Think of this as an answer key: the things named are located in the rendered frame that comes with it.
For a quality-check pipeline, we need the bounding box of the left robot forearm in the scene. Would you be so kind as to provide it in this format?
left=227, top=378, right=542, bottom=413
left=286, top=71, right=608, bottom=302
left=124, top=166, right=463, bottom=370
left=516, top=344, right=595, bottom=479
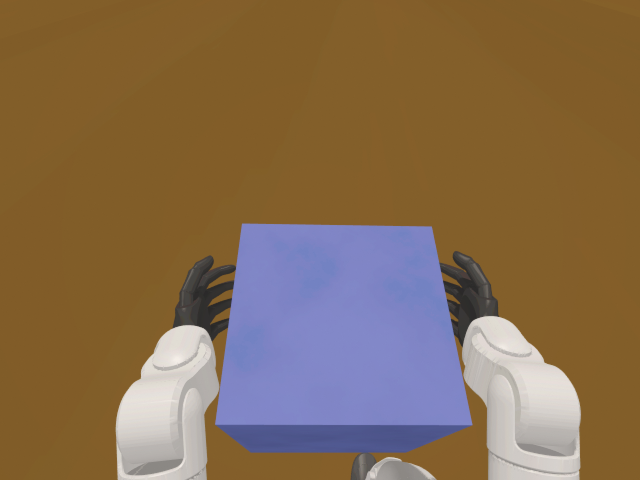
left=116, top=325, right=219, bottom=480

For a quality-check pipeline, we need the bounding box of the right robot hand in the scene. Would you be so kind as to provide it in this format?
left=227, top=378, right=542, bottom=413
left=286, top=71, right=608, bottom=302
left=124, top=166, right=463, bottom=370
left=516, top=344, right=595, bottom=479
left=439, top=251, right=499, bottom=347

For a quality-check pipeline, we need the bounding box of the right robot forearm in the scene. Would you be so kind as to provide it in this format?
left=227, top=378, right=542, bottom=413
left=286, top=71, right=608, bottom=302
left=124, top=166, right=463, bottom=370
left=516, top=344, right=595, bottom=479
left=462, top=316, right=581, bottom=480

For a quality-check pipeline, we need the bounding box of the left robot hand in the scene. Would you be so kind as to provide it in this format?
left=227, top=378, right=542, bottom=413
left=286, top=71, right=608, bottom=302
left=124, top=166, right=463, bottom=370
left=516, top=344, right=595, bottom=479
left=172, top=255, right=236, bottom=341

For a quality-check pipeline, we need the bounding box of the carton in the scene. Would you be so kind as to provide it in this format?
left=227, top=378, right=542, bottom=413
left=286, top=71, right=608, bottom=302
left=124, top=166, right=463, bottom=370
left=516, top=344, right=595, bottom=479
left=215, top=224, right=472, bottom=453

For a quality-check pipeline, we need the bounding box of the right robot foot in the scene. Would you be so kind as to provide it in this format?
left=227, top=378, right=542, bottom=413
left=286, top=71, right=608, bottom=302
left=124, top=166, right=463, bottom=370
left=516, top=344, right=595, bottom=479
left=351, top=453, right=377, bottom=480

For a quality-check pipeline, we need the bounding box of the robot right shin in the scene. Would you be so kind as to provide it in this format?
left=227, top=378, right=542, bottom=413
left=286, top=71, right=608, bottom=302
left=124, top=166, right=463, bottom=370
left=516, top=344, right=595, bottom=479
left=365, top=457, right=402, bottom=480

